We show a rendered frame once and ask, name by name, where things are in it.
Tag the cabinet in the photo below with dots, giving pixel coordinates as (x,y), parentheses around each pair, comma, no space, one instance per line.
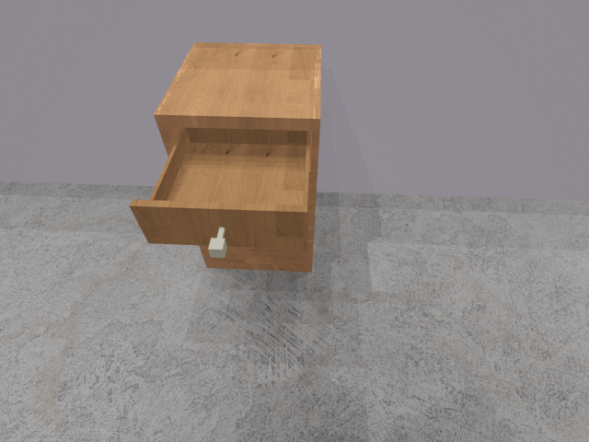
(259,86)

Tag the drawer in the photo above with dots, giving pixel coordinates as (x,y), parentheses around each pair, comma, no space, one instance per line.
(254,183)

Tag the handle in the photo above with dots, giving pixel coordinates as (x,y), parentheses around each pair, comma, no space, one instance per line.
(217,246)

